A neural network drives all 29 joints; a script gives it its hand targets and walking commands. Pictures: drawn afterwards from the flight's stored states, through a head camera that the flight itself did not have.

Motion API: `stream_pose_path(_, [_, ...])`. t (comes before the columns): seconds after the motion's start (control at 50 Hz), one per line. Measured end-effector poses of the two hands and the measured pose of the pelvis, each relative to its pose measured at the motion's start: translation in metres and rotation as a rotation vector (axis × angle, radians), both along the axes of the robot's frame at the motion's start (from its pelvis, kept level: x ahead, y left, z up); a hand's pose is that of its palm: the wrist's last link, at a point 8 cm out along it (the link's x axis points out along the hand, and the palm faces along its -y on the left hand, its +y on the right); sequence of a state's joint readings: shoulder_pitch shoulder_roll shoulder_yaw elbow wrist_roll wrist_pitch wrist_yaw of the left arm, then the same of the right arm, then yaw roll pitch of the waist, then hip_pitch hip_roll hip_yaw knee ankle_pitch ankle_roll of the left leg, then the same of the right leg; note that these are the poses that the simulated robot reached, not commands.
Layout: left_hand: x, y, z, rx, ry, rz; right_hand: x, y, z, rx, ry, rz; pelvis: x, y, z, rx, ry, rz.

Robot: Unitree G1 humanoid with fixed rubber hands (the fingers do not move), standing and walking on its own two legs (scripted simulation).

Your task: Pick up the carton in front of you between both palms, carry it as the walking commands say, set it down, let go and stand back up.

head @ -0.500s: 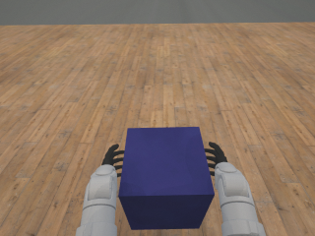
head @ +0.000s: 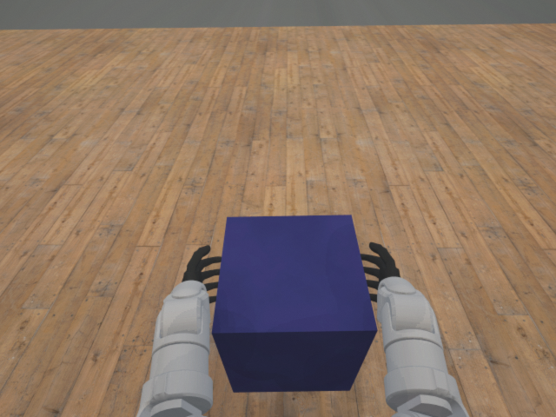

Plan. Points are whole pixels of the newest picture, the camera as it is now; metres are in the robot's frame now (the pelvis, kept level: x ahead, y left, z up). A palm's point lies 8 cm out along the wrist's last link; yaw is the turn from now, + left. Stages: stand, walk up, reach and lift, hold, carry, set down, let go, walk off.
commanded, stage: set down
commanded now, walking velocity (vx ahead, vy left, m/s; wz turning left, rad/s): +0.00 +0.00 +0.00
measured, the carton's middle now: (290, 306) +0.32 +0.00 -0.04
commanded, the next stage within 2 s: none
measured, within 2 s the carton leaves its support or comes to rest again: neither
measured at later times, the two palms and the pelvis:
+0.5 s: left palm (219, 324) +0.36 +0.14 -0.16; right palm (364, 324) +0.35 -0.16 -0.16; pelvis -0.03 +0.00 -0.09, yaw +0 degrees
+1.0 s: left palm (231, 333) +0.42 +0.14 -0.30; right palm (353, 337) +0.40 -0.16 -0.30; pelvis -0.06 +0.00 -0.22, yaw +0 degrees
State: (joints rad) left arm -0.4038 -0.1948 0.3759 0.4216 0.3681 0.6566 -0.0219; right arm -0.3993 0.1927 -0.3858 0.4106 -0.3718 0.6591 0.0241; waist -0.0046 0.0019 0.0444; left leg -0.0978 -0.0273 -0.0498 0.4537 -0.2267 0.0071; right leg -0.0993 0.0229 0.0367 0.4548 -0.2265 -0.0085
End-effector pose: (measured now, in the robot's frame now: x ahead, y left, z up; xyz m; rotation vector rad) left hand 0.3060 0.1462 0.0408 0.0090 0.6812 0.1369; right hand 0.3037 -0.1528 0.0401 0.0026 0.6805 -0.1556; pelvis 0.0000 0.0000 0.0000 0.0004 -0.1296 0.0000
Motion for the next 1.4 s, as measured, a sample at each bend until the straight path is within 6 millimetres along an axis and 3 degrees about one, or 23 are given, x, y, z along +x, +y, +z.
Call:
stream_pose_path(0.14, [0.024,-0.002,-0.041,0.006,0.025,-0.016,0.02,-0.002,-0.041,-0.006,0.025,-0.01,-0.004,0.003,-0.008,-0.001,0.116,-0.004])
stream_pose_path(0.28, [0.033,-0.004,-0.117,0.024,0.027,-0.037,0.028,-0.004,-0.115,-0.026,0.028,-0.003,-0.016,0.004,-0.026,0.001,0.334,-0.004])
stream_pose_path(0.4, [0.041,-0.005,-0.176,0.005,-0.003,-0.028,0.035,-0.005,-0.175,-0.01,-0.003,-0.02,-0.025,0.005,-0.056,0.0,0.537,0.001])
stream_pose_path(0.72, [0.083,-0.008,-0.249,-0.023,-0.009,-0.02,0.073,-0.008,-0.247,0.022,-0.01,-0.059,-0.047,0.003,-0.141,-0.004,0.775,0.003])
stream_pose_path(1.08, [0.117,-0.012,-0.371,-0.012,0.0,-0.055,0.099,-0.012,-0.369,0.009,0.0,-0.071,-0.065,0.004,-0.239,-0.008,0.931,0.001])
stream_pose_path(1.4, [0.142,-0.016,-0.47,0.002,0.025,-0.092,0.118,-0.015,-0.467,-0.008,0.026,-0.078,-0.078,0.006,-0.308,-0.016,0.955,-0.001])
